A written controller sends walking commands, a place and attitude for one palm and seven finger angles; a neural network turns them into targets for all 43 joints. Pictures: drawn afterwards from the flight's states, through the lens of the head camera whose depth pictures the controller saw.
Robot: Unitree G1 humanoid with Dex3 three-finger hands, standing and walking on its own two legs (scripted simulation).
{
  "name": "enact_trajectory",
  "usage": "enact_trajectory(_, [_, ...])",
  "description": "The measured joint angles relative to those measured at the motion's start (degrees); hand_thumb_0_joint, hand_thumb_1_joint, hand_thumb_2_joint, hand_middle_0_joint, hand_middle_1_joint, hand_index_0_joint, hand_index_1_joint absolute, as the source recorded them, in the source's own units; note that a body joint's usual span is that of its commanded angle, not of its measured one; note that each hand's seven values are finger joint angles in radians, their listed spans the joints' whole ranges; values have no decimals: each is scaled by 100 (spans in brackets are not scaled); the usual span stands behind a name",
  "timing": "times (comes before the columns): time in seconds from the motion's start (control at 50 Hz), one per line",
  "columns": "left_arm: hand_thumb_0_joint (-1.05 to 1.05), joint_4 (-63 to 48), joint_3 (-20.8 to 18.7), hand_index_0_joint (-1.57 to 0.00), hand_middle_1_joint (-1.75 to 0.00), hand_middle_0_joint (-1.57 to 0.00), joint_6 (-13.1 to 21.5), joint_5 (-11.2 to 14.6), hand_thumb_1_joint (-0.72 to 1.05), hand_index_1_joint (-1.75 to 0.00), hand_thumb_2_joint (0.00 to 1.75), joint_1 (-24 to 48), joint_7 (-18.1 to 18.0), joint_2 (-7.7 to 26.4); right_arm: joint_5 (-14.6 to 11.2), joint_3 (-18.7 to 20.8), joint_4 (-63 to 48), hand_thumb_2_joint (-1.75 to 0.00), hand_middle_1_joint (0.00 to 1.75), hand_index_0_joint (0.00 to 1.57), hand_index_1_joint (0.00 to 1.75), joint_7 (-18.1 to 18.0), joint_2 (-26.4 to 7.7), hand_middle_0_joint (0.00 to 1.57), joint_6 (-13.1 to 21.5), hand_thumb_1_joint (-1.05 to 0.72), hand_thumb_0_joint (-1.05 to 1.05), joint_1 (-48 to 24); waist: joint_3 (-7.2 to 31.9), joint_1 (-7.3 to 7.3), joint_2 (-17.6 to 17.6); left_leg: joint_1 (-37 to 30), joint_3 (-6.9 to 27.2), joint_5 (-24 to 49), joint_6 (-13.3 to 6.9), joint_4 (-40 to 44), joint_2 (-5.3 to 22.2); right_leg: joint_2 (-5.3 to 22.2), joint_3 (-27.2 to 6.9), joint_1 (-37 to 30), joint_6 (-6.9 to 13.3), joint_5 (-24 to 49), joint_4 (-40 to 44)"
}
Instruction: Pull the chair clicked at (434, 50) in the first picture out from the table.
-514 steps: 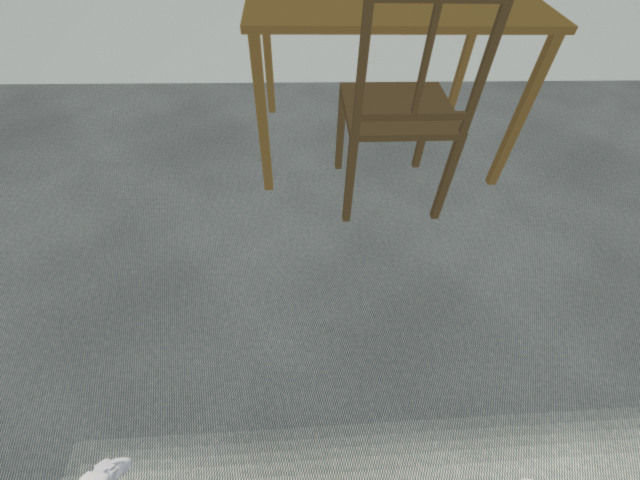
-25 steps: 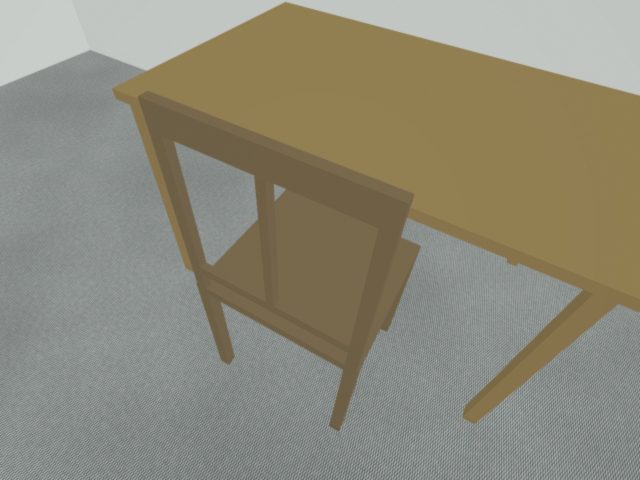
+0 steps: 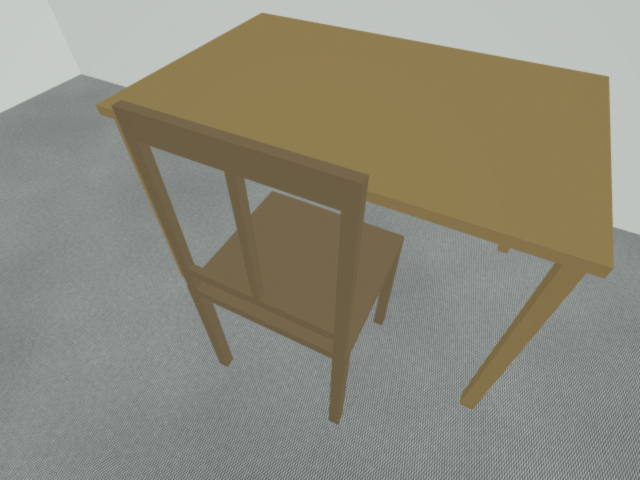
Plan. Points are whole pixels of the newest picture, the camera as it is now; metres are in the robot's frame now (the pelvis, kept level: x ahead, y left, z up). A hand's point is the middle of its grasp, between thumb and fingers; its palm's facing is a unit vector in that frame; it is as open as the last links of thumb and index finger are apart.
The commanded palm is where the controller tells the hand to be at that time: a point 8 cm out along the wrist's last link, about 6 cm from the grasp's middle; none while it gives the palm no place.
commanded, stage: come to a stop and stand still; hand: left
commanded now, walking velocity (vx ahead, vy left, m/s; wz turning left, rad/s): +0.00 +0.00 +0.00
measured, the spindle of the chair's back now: (248, 244) +0.53 +0.16 -0.07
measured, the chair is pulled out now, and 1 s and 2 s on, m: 0.00 0.00 0.00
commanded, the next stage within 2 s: look again from close up in 0.08 s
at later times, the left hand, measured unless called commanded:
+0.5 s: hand out of the picture +0.03 +0.19 -0.18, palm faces +0.03 -0.98 -0.20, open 7.3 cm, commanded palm none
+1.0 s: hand out of the picture +0.02 +0.22 -0.18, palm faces -0.01 -0.98 -0.19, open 7.4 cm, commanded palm none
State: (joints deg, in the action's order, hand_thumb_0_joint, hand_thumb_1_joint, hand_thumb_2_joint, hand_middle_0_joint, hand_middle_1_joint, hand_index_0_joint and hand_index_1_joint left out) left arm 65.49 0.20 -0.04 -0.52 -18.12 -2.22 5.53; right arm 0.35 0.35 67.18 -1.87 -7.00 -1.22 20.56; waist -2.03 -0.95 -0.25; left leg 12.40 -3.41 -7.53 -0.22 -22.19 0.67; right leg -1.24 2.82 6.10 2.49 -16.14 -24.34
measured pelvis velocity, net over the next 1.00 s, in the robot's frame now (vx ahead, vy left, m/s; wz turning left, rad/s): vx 0.03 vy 0.05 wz -0.02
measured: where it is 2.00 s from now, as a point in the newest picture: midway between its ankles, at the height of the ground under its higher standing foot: outside the picture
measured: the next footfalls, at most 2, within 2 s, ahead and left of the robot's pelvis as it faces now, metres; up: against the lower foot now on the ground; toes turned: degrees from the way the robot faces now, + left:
none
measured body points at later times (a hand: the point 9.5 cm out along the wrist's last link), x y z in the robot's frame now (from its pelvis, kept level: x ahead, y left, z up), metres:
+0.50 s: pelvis +0.02 +0.02 -0.01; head +0.02 +0.02 +0.44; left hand +0.03 +0.24 -0.17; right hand +0.03 -0.20 -0.17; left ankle +0.05 +0.12 -0.74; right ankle -0.03 -0.09 -0.74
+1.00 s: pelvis +0.03 +0.05 +0.00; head +0.04 +0.06 +0.45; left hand +0.02 +0.27 -0.17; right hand +0.06 -0.19 -0.15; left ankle +0.05 +0.12 -0.74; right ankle -0.03 -0.09 -0.74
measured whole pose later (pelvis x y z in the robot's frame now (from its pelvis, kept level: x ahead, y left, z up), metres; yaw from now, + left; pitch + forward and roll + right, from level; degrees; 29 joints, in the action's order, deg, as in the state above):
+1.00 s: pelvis +0.03 +0.05 +0.00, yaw -1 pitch -1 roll +0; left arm 61.5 1.0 0.5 -1.2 -18.1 -2.3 10.5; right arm 0.2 -0.9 62.1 -1.2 -9.7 1.4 12.8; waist -2.2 0.9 1.8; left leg 13.3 -4.6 -12.7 -3.9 -26.6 -2.3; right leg 1.9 0.8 6.0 -1.4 -18.7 -25.6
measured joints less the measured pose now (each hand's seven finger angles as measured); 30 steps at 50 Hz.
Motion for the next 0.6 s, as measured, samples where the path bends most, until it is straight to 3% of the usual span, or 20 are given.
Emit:
enact_trajectory(0.18, [0, 46, -18, -20, -30, -20, 30, 15, 90, -30, 90, -41, -20, -67, -8, -24, 49, -90, 30, 20, 30, -39, 144, 19, 72, -91, 1, 71, -42, 8, -11, 31, 31, -48, 39, -26, 24, -28, 25, 5, 37, -37, 17])
enact_trajectory(0.28, [0, -171, 72, -20, -30, -20, 258, -78, 90, -30, 90, -164, -67, -113, 46, -22, -345, -90, 30, 20, 30, 79, 8, 20, 132, -91, 1, -107, -87, -41, -288, 506, 233, -491, 39, -872, 198, -222, 93, 173, 55, -111, -158])
enact_trajectory(0.34, [0, -231, 57, -21, -30, -20, 261, -67, 90, -30, 90, -169, -72, -35, 53, -32, -486, -90, 30, 20, 30, 72, -14, 19, 198, -91, 1, -197, -19, -54, -221, 471, 193, -603, 6, -989, 117, -130, 65, 187, 14, -286, -380])
enact_trajectory(0.44, [1, -388, 33, -20, -30, -20, 190, -72, 91, -30, 90, -71, -92, 128, 45, -47, -519, -90, 30, 20, 30, 19, -161, 20, 213, -94, 3, -267, 138, 42, -104, 337, 95, -712, -96, -993, -22, 26, -11, 132, -98, -449, -537])
enact_trajectory(0.6, [0, -588, 12, -20, -30, -20, 135, -63, 91, -30, 90, 85, -66, 398, 25, -82, -642, -90, 30, 20, 30, 44, -256, 20, 248, -93, 2, -508, 115, 97, 88, 275, 2, -658, -202, -821, -138, 150, -90, 130, -209, -424, -466])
